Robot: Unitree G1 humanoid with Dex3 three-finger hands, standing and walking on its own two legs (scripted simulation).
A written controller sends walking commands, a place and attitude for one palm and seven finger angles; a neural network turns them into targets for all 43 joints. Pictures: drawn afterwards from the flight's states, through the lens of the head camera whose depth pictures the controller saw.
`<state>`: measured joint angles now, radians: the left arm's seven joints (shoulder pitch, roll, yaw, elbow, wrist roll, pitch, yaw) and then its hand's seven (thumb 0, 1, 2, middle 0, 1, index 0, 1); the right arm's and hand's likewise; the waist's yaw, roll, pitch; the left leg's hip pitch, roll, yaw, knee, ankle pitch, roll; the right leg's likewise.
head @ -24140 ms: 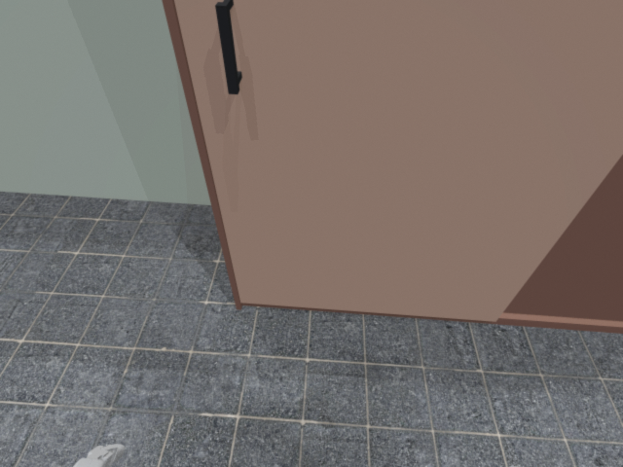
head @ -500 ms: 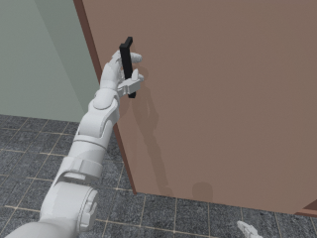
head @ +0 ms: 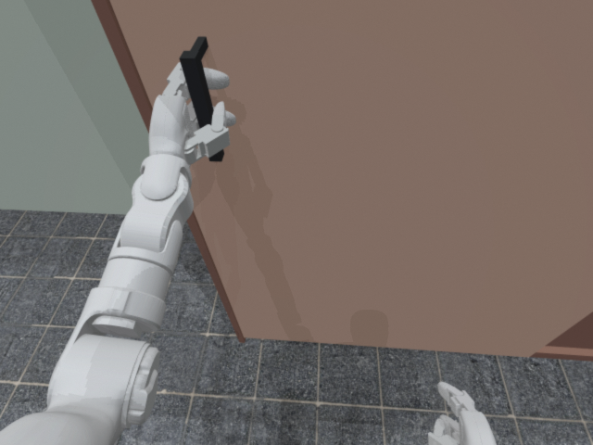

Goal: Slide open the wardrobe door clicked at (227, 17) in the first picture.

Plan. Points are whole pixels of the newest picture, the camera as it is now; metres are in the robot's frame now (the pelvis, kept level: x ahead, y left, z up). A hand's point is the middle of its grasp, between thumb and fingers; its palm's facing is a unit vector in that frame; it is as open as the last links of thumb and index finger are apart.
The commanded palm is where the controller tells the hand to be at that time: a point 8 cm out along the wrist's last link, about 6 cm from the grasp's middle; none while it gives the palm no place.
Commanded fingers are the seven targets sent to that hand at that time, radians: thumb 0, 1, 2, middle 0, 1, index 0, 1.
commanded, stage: step sideways, sliding the door along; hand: left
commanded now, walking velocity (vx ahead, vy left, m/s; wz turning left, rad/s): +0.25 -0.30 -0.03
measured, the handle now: (208, 103) +0.49 +0.15 +0.21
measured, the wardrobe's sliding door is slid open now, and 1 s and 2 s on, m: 0.00 0.03 0.19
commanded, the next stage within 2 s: none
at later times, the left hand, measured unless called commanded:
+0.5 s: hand (231, 131) +0.44 +0.11 +0.20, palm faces +0.25 -0.97 -0.04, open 6.1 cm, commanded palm +0.42 +0.09 +0.19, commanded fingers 0.00 0.90 0.90 -0.45 -1.40 -0.45 -1.40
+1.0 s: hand (257, 127) +0.45 +0.08 +0.20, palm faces +0.53 -0.85 +0.00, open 6.9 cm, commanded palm +0.41 +0.02 +0.19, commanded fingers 0.00 0.90 0.90 -0.45 -1.40 -0.45 -1.40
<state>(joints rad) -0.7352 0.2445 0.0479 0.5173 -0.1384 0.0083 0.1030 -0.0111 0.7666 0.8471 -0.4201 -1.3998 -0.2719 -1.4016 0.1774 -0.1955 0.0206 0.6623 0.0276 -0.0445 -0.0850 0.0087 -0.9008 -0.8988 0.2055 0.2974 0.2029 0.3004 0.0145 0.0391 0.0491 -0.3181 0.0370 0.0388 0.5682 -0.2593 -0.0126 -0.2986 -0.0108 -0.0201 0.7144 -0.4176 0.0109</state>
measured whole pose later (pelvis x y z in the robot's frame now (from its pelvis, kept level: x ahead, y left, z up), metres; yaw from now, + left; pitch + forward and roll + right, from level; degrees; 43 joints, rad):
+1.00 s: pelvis +0.13 -0.18 -0.01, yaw +10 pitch -1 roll -2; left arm -0.38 0.16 0.17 -0.23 -0.06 -0.02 0.22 0.00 0.81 0.84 -0.40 -1.40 -0.04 -1.22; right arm 0.11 -0.27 -0.09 0.60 0.06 -0.10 -0.03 0.01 -0.91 -0.90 0.20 0.30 0.20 0.30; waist 0.12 0.05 0.27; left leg -0.27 0.05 0.11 0.68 -0.38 0.05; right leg -0.48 -0.06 -0.02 0.98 -0.44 0.02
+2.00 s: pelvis +0.10 -0.21 +0.02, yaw -5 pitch -2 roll -6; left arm -0.16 0.15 0.04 -0.30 -0.07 -0.05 0.15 0.03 0.78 0.85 -0.43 -1.40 -0.06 -1.25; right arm 0.16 -0.13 0.01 0.57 0.01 -0.06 0.03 0.01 -0.90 -0.90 0.21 0.30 0.21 0.30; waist 0.09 0.05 0.17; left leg -0.26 0.28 0.10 0.47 -0.17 -0.08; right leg -0.44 -0.03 -0.02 1.05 -0.41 0.07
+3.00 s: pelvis +0.06 -0.41 +0.01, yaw -4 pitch -2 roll +3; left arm -0.34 0.49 0.47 0.45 -0.05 -0.14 0.08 -0.16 0.62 0.80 -0.45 -1.40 -0.37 -1.39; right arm 0.08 -0.35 -0.04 0.69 0.05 -0.03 -0.08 0.01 -0.90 -0.90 0.20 0.30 0.20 0.30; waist -0.01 0.10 0.14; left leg -0.48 -0.01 0.04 1.15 -0.45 -0.06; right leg -0.31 -0.11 -0.06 0.57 -0.23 0.02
